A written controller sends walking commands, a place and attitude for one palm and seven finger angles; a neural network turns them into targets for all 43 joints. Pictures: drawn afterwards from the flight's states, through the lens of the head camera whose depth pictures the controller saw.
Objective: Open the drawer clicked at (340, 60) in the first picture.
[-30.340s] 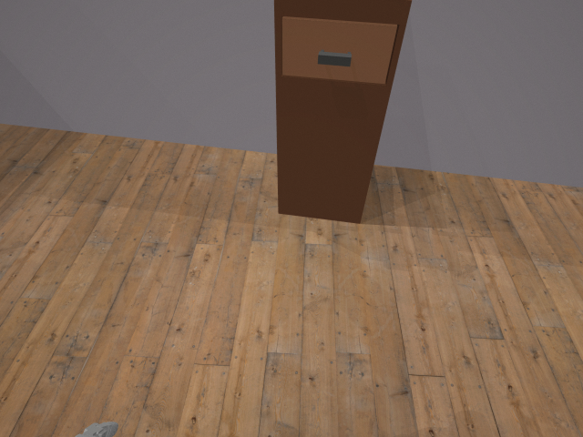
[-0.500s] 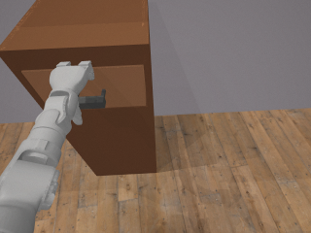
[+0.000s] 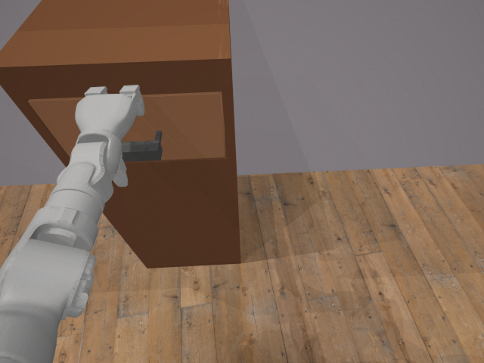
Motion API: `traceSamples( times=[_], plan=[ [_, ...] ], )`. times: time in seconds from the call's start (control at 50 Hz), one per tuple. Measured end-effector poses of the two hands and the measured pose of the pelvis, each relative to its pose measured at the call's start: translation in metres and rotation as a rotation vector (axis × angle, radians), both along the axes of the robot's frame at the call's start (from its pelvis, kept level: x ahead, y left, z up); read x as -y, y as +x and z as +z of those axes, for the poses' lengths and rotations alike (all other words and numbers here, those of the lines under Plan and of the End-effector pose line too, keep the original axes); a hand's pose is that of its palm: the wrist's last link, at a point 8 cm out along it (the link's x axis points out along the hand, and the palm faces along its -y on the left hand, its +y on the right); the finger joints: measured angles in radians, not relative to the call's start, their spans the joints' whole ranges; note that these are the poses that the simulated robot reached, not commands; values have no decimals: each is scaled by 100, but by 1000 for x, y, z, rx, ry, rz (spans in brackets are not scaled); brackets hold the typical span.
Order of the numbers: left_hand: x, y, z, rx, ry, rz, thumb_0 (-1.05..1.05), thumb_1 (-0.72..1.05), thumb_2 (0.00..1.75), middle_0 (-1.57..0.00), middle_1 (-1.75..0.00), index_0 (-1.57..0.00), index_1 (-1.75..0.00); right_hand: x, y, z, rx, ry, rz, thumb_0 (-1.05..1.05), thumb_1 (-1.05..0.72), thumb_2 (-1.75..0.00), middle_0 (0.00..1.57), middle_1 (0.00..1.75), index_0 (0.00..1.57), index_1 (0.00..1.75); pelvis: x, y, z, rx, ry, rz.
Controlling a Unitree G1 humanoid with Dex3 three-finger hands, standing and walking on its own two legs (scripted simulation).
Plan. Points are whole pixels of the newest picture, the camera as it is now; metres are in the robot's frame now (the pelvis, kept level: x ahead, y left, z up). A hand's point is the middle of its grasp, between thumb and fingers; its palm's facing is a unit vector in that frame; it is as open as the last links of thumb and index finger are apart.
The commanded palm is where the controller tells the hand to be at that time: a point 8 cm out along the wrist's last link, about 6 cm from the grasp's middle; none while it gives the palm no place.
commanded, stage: lower the fingers behind the handle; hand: left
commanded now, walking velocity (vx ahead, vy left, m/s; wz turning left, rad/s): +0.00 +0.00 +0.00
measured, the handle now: (136, 143) +0.52 +0.22 +0.04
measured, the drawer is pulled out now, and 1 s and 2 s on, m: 0.00 0.00 0.00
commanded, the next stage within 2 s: lift the fingers back up to retry in 1.22 s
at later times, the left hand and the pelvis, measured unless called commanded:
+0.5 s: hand (132, 160) +0.47 +0.22 +0.04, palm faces -0.12 +0.04 -0.99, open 13.8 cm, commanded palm +0.47 +0.21 +0.09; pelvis -0.03 +0.00 -0.02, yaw -1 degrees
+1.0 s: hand (132, 158) +0.48 +0.22 +0.04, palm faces +0.01 +0.04 -1.00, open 13.1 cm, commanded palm +0.47 +0.21 +0.07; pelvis -0.03 +0.00 -0.02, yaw +0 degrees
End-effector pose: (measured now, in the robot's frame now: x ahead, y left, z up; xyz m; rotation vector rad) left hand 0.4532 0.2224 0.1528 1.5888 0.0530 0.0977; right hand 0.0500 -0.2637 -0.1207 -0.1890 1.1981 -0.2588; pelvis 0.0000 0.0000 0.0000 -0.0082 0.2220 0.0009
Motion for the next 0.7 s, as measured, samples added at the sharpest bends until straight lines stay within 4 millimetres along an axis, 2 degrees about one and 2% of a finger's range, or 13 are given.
traceSamples(
  times=[0.38, 0.42, 0.5, 0.6, 0.7],
  plan=[
    [2, -1, -5, 7, 22, 10, 0, -49, 30, -32, -122, -29, -133, 5, -41, -6, -37, -27, -22, 1, -91, -90, 20, 30, 21, 30, -1, -22, -11, -32, -2, -6],
    [3, -1, -15, -45, 42, 13, 0, -49, 30, -32, -121, -29, -132, 5, -45, -7, -39, -28, -30, 1, -91, -90, 20, 30, 21, 30, -1, -24, -12, -37, -2, -8],
    [9, 0, -52, -150, 23, -2, 0, -49, 30, -32, -122, -30, -128, 5, -55, -8, -42, -39, -55, 1, -91, -90, 20, 30, 21, 30, -2, -27, -15, -52, -1, -18],
    [3, -1, -56, -77, 2, -35, 0, -49, 30, -34, -130, -37, -127, 3, -66, -15, -76, -52, -64, 1, -91, -90, 20, 30, 21, 30, -3, -25, -21, -81, -4, -17],
    [2, -1, -59, -17, -2, -41, 0, -49, 30, -37, -134, -41, -129, -2, -68, -22, -108, -30, -52, 1, -91, -90, 20, 30, 21, 30, -3, -22, -24, -96, -9, -10]
  ],
)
